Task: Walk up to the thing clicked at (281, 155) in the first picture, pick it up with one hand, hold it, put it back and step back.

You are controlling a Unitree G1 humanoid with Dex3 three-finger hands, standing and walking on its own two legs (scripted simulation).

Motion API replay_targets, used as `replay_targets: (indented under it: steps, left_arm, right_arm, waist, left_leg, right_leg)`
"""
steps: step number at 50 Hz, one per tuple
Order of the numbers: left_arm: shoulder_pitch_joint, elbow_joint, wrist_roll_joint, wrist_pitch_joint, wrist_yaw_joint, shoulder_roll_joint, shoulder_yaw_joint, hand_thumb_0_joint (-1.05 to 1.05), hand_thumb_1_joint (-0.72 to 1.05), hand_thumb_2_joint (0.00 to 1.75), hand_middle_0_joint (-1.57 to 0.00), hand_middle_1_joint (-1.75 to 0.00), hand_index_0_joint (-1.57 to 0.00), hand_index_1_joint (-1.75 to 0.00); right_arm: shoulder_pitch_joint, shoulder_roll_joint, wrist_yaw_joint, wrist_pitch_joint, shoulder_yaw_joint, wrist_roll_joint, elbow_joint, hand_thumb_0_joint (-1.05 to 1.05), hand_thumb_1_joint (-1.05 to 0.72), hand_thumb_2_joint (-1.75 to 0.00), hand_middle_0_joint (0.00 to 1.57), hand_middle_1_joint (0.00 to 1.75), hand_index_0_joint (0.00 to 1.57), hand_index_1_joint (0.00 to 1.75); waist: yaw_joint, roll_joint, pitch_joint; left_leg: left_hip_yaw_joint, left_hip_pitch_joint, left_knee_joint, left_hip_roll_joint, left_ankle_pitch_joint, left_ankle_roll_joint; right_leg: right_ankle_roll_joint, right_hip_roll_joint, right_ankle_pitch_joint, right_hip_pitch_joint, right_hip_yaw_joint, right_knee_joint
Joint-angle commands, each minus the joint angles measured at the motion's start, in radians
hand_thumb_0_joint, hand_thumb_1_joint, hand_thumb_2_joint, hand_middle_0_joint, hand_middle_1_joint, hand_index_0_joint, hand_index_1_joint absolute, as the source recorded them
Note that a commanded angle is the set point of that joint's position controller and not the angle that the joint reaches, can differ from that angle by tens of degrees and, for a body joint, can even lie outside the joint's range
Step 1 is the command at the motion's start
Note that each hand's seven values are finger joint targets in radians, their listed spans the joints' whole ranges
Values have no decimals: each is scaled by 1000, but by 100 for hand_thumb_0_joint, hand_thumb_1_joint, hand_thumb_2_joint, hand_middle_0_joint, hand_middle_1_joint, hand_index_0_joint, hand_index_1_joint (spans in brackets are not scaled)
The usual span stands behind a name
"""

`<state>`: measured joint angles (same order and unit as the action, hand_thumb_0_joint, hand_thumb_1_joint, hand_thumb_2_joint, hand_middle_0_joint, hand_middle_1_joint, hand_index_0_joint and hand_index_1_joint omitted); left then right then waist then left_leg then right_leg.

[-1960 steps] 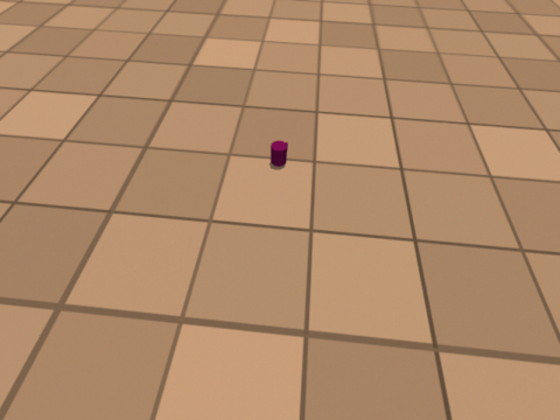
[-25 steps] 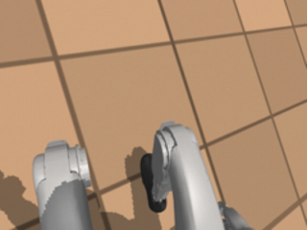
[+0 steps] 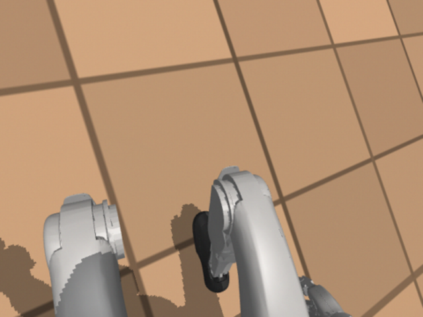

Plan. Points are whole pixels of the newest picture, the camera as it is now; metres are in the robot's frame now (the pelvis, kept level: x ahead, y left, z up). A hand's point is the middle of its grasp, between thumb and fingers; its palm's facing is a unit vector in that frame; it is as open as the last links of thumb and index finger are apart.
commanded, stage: rise first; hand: left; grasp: from above
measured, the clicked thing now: out of the picture +0.51 +0.38 -0.27
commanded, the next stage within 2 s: approach in 0.02 s
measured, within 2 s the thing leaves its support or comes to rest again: neither
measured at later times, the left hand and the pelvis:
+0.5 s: hand out of the picture +0.48 +0.38 -0.15, palm faces -0.41 -0.08 -0.91, open 13.1 cm; pelvis +0.00 +0.00 +0.00, yaw +0 degrees
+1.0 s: hand out of the picture +0.46 +0.39 -0.17, palm faces -0.46 -0.11 -0.88, open 13.2 cm; pelvis +0.00 +0.00 +0.00, yaw +0 degrees
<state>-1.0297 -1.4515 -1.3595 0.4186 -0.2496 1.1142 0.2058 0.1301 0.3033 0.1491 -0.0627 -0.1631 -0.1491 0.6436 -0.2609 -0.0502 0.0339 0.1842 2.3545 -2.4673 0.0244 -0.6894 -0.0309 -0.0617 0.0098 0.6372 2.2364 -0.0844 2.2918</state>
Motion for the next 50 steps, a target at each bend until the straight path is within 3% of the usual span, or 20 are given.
replay_targets:
  steps: [1,2,5,6,7,15,18,23,29,32,37,38,41,45,48,50]
  left_arm:
    - [-268,173,32,3,-29,313,47,0,-34,85,-29,-86,-29,-87]
    - [-282,198,29,6,-29,318,46,0,-33,83,-29,-86,-29,-86]
    - [-272,208,31,7,-27,304,44,0,-33,83,-29,-86,-29,-86]
    - [-258,185,30,3,-27,312,51,0,-40,91,-31,-82,-26,-87]
    - [-273,207,32,4,-25,308,51,0,-35,86,-24,-88,-25,-88]
    - [-388,169,24,-9,-34,169,-62,0,-37,89,-20,-95,-22,-93]
    - [-452,161,9,-27,-56,189,-59,0,-38,90,-19,-95,-21,-94]
    - [-425,108,-16,-97,-86,256,-32,0,-42,93,-16,-97,-18,-95]
    - [-300,92,30,-169,-42,291,-1,0,-48,97,-13,-99,-14,-98]
    - [-248,109,70,-168,2,259,-10,0,-47,99,-14,-100,-14,-100]
    - [-331,213,115,-87,44,233,-26,0,-49,102,-14,-101,-13,-101]
    - [-349,206,109,-66,39,241,-28,0,-46,105,-15,-102,-15,-102]
    - [-361,193,84,-24,8,301,9,0,-43,103,-16,-106,-17,-105]
    - [-342,82,44,-10,-36,233,-32,0,-45,105,-13,-109,-14,-107]
    - [-369,89,13,-22,-70,273,-27,0,-45,107,-12,-112,-14,-110]
    - [-389,104,5,-35,-86,267,-31,0,-44,110,-13,-115,-15,-113]
  right_arm:
    - [196,298,-12,-3,101,-8,-2,0,-91,-90,20,30,20,30]
    - [198,290,-13,-4,100,-7,3,0,-91,-90,20,30,20,30]
    - [199,302,-11,-6,106,-7,2,0,-91,-90,20,30,20,30]
    - [200,308,-11,-8,110,-6,3,0,-91,-90,20,30,20,30]
    - [201,300,-12,-8,109,-6,1,0,-90,-89,20,30,20,30]
    - [221,292,-10,4,104,-13,20,0,-90,-89,20,30,20,30]
    - [234,295,-12,12,100,-17,16,0,-89,-89,20,30,20,30]
    - [230,294,-12,15,82,-5,-16,0,-89,-89,20,30,20,30]
    - [209,306,-19,5,83,23,-62,0,-89,-89,20,30,20,30]
    - [215,306,-21,1,85,30,-64,0,-89,-89,20,30,20,30]
    - [243,297,-27,0,77,21,-48,0,-89,-89,20,30,20,30]
    - [246,300,-30,-1,72,15,-45,0,-89,-89,20,30,20,30]
    - [245,309,-36,-3,68,0,-40,0,-90,-90,20,30,20,30]
    - [238,311,-34,-3,61,-14,-19,0,-90,-89,20,30,20,30]
    - [224,314,-30,0,61,-13,-19,0,-90,-90,20,30,20,30]
    - [233,305,-25,4,58,-15,-19,0,-90,-90,20,30,20,30]
  waist:
    - [-1,464,-663]
    - [5,487,-699]
    - [2,500,-691]
    - [2,493,-679]
    - [6,503,-699]
    - [-69,471,-634]
    - [-80,494,-646]
    - [-53,556,-710]
    - [-24,488,-716]
    - [-31,425,-674]
    - [-82,388,-650]
    - [-90,382,-652]
    - [-67,410,-650]
    - [-83,437,-604]
    - [-61,516,-641]
    - [-65,525,-678]
  left_leg:
    - [-55,-630,299,-12,222,17]
    - [-61,-646,302,-15,226,15]
    - [-41,-666,306,-14,261,23]
    - [-33,-672,300,-11,274,24]
    - [-36,-676,309,-13,264,24]
    - [-42,-621,309,-18,187,20]
    - [-38,-646,316,-21,190,26]
    - [-54,-680,326,-18,272,26]
    - [-68,-617,336,-8,268,12]
    - [-75,-570,330,-7,241,6]
    - [-80,-547,288,-12,206,6]
    - [-83,-528,274,-12,199,7]
    - [-93,-542,266,-10,185,14]
    - [-59,-587,289,-17,182,22]
    - [-47,-640,312,-22,223,27]
    - [-52,-666,307,-24,249,22]
  right_leg:
    - [91,21,-167,-223,-98,-173]
    - [90,25,-173,-232,-97,-169]
    - [91,19,-191,-212,-104,-158]
    - [93,17,-194,-198,-103,-156]
    - [94,18,-189,-204,-102,-156]
    - [92,19,-160,-172,-107,-175]
    - [92,17,-167,-169,-107,-172]
    - [94,18,-232,-218,-96,-162]
    - [94,19,-235,-283,-80,-188]
    - [96,21,-209,-300,-78,-209]
    - [95,22,-175,-318,-83,-231]
    - [96,24,-170,-325,-86,-232]
    - [100,24,-148,-318,-86,-235]
    - [102,27,-143,-224,-113,-204]
    - [100,23,-177,-207,-116,-175]
    - [95,27,-203,-231,-116,-171]
